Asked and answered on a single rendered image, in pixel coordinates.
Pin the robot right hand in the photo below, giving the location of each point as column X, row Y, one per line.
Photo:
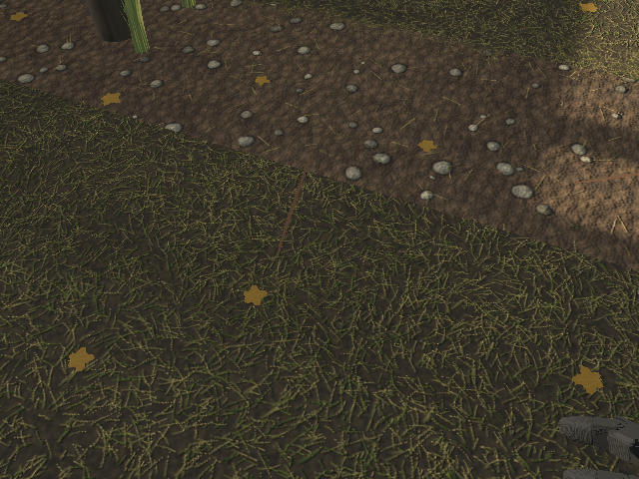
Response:
column 620, row 436

